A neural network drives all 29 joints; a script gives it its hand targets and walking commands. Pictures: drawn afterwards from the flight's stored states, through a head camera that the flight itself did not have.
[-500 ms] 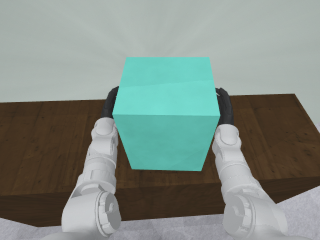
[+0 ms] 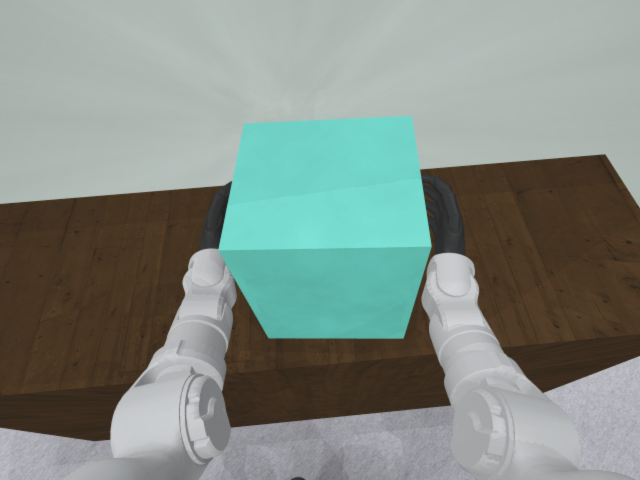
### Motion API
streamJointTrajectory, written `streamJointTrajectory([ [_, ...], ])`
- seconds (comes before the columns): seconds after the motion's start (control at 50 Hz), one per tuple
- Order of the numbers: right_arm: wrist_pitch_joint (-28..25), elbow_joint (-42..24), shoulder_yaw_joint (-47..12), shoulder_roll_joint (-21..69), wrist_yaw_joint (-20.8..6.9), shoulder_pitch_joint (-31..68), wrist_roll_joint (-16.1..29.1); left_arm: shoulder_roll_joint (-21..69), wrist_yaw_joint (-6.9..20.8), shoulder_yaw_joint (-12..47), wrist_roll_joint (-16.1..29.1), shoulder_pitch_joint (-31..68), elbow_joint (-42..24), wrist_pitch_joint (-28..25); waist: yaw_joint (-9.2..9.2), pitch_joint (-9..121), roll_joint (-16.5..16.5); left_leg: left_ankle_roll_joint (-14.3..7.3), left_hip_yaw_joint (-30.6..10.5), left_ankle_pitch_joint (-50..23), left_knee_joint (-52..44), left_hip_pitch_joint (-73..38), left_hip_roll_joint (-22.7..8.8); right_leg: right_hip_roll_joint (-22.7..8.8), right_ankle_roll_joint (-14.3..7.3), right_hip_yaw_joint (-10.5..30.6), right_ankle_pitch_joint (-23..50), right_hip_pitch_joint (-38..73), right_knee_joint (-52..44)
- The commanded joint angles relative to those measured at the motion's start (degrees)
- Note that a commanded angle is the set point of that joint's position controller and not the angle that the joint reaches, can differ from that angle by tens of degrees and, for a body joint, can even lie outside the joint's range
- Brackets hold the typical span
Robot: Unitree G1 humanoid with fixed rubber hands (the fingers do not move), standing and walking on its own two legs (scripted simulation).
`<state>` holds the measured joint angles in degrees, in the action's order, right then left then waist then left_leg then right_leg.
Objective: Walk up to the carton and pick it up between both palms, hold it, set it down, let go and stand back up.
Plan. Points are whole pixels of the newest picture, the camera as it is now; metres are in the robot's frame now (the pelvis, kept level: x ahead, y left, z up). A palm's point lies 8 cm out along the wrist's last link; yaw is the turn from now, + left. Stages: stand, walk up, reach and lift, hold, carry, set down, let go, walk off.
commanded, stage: set down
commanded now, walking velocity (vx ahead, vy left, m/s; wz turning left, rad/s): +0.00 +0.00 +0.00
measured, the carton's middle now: (331, 241) +0.41 +0.03 +0.00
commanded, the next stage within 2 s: none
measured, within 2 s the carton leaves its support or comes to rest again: rests again in 0.38 s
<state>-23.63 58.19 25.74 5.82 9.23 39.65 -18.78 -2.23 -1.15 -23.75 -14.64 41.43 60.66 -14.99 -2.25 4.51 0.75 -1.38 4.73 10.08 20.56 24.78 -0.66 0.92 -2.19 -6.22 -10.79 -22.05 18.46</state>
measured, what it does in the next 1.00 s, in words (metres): stands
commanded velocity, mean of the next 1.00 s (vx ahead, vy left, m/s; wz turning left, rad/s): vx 0.00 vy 0.00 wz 0.00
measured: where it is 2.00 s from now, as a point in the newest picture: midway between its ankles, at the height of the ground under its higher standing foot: outside the picture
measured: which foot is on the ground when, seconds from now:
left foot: down 0.00-1.00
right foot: down 0.00-1.00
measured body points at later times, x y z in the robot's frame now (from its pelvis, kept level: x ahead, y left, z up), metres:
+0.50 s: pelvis -0.02 +0.00 +0.00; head +0.07 +0.03 +0.44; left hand +0.40 +0.19 +0.02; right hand +0.40 -0.11 +0.03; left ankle -0.02 +0.10 -0.74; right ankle -0.03 -0.09 -0.74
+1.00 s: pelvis -0.01 +0.01 +0.00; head +0.08 +0.02 +0.44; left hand +0.40 +0.18 +0.02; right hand +0.40 -0.12 +0.02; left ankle -0.02 +0.10 -0.74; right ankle -0.04 -0.09 -0.74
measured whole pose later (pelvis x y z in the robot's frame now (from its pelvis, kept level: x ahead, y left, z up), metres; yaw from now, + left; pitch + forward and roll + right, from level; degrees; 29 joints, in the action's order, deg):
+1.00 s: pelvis -0.01 +0.01 +0.00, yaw +0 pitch +14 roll -1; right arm -24.5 58.5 37.4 7.8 6.2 41.0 -26.0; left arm 0.3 0.0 -31.3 -23.4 44.1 60.2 -15.9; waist -2.0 2.5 1.3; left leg -1.9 4.7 9.6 22.0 26.0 -0.7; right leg 0.9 -2.0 -6.5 -10.0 -22.5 18.8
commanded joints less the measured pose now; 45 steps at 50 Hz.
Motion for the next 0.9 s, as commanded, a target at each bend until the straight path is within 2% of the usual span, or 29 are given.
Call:
streamJointTrajectory([
  [0.0, -0.78, 4.42, -18.67, 33.72, -8.58, 27.37, -6.07, 28.51, 6.41, 12.63, -2.69, 32.33, -1.87, -4.41, -1.24, 36.94, 0.50, 1.06, -0.16, -25.62, 0.75, -5.75, -0.85, -2.85, 3.69, 2.87, 41.02, 27.68, 5.94],
  [0.2, -0.36, 5.73, -11.82, 33.59, -9.12, 28.86, -9.08, 28.24, 6.23, 9.67, -5.20, 35.72, -0.87, -4.75, -1.11, 34.57, -1.32, 1.50, 0.62, -22.01, 0.10, -6.43, -0.93, -2.58, 2.40, 3.02, 27.73, 24.07, 3.17],
  [0.36, 0.04, 5.07, -6.99, 32.45, -10.22, 28.66, -11.47, 28.57, 5.32, 7.32, -8.03, 34.78, -1.89, -3.68, -1.45, 33.84, -3.20, 1.90, 0.81, -23.26, 0.39, -9.20, -1.17, -1.93, 1.42, 2.23, 20.15, 19.96, 1.38],
  [0.38, 0.20, 7.28, -5.85, 31.84, -10.09, 29.12, -11.24, 29.30, 5.10, 7.89, -8.65, 35.29, -0.89, -2.95, 0.00, 33.54, -4.65, 2.11, 0.84, -23.10, 1.06, -9.79, -1.21, -1.43, 1.11, 1.88, 19.93, 19.76, 1.41],
  [0.4, 0.29, 7.41, -5.39, 31.59, -10.14, 29.38, -11.25, 29.64, 4.89, 7.21, -9.03, 34.62, -0.90, -2.32, -0.63, 32.79, -5.12, 2.34, 0.60, -23.08, 1.23, -10.30, -1.49, -1.12, 0.67, 1.67, 17.89, 19.05, 0.87],
  [0.44, 0.53, 7.14, -4.47, 31.14, -10.30, 29.15, -11.34, 29.79, 4.78, 6.83, -9.14, 34.03, -1.40, -1.40, -0.54, 32.70, -4.54, 2.06, 0.53, -22.60, 1.15, -11.40, -1.55, -0.92, 0.67, 1.44, 15.91, 17.32, 0.19],
  [0.48, 0.14, 6.72, -3.89, 31.46, -10.45, 29.69, -12.05, 30.27, 4.45, 6.66, -9.36, 33.68, -1.57, -1.18, -0.48, 32.68, -3.85, 2.18, 0.34, -24.58, 1.59, -12.00, -1.71, -0.63, 0.64, 1.16, 16.38, 16.54, 0.38],
  [0.52, 0.38, 7.17, -3.67, 31.25, -10.69, 29.44, -12.34, 29.44, 4.35, 5.44, -9.82, 33.14, -1.35, -1.04, -0.80, 31.52, -2.68, 1.78, 0.61, -23.27, 1.26, -11.13, -1.49, -0.73, 0.96, 1.15, 15.85, 17.67, 0.35],
  [0.58, -0.01, 5.06, -4.40, 31.98, -10.87, 29.35, -12.02, 29.30, 4.42, 4.81, -10.36, 31.72, -1.57, -1.20, -1.36, 31.78, -2.01, 1.11, 0.44, -23.69, 1.34, -9.66, -1.21, -0.98, 1.57, 1.58, 19.32, 19.39, 1.35],
  [0.66, -1.04, 6.25, -5.28, 31.41, -10.89, 28.23, -12.39, 29.54, 4.25, 4.23, -11.07, 29.52, -0.85, -1.93, -1.41, 30.91, -1.29, 1.19, 0.18, -27.29, 2.15, -10.10, -1.49, -0.93, 1.68, 1.69, 22.58, 19.27, 1.93],
  [0.7, -1.17, 6.24, -5.75, 31.69, -10.80, 27.17, -12.49, 28.94, 4.46, 3.26, -11.30, 28.28, -0.40, -2.06, -1.52, 29.10, 0.05, 0.67, 0.18, -25.23, 1.77, -8.77, -1.31, -1.08, 1.86, 1.85, 22.44, 19.91, 1.96],
  [0.78, -1.19, 6.62, -5.74, 32.03, -10.67, 25.91, -12.65, 27.73, 4.58, 3.02, -11.12, 28.07, -0.35, -2.71, -1.73, 28.47, 0.30, -0.22, 0.25, -21.65, 0.75, -5.14, -1.06, -1.66, 2.52, 2.31, 22.81, 21.91, 3.05],
  [0.82, -0.73, 6.00, -5.46, 31.28, -10.75, 26.52, -12.57, 27.39, 4.57, 2.97, -11.15, 28.18, 0.44, -2.54, -1.58, 28.50, 0.13, -0.42, 0.51, -18.80, 0.23, -4.75, -1.05, -1.88, 2.22, 2.67, 20.27, 21.26, 2.33],
  [0.84, -0.61, 6.19, -5.10, 31.13, -10.72, 26.14, -12.61, 27.43, 4.56, 3.56, -10.82, 28.40, 0.11, -2.45, -0.64, 28.20, 0.17, -0.36, 0.65, -18.35, 0.11, -4.69, -0.90, -1.71, 2.23, 2.58, 19.31, 20.98, 2.32],
  [0.88, -0.10, 6.53, -4.82, 31.52, -10.71, 25.55, -12.57, 27.18, 4.69, 3.39, -11.04, 28.83, -0.61, -2.35, -0.87, 27.57, -0.73, -0.04, 0.42, -18.33, 0.32, -4.72, -0.92, -1.77, 2.00, 2.65, 18.29, 20.20, 2.09],
])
